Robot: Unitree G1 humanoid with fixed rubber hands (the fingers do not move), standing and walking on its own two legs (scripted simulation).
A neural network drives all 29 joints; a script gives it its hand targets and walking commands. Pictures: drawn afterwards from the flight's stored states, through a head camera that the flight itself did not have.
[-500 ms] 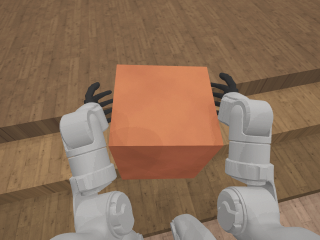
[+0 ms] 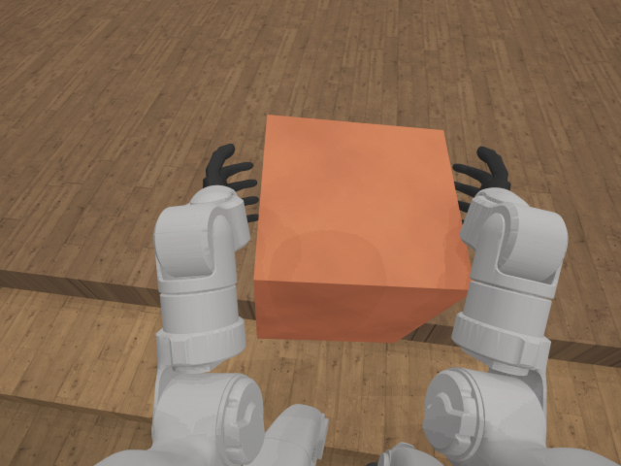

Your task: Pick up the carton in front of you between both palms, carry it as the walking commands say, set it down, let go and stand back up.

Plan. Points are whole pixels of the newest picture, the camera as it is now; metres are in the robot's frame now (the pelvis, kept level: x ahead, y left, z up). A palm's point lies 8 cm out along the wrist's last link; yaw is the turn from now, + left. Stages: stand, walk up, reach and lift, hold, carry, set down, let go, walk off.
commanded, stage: carry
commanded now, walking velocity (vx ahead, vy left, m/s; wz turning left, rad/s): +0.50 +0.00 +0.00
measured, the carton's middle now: (340, 245) +0.37 +0.05 +0.05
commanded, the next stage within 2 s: none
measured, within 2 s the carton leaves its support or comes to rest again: neither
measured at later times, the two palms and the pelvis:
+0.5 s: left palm out of the picture +0.67 +0.18 +0.26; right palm out of the picture +0.64 -0.11 +0.28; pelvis +0.30 +0.08 +0.13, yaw -1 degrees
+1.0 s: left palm out of the picture +0.96 +0.17 +0.39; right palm out of the picture +0.99 -0.11 +0.39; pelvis +0.62 +0.00 +0.25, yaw +0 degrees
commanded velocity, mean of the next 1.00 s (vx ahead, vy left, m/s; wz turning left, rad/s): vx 0.50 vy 0.00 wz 0.00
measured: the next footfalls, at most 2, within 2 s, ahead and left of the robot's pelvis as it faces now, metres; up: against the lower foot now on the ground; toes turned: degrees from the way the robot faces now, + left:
left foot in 0.30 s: +0.39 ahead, +0.17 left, +0.13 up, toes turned +7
right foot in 0.84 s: +0.77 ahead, -0.07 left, +0.26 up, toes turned -6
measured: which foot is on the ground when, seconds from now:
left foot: up 0.00-0.28, down 0.30-0.84, up 0.86-1.00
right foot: down 0.00-0.32, up 0.34-0.82, down 0.84-1.00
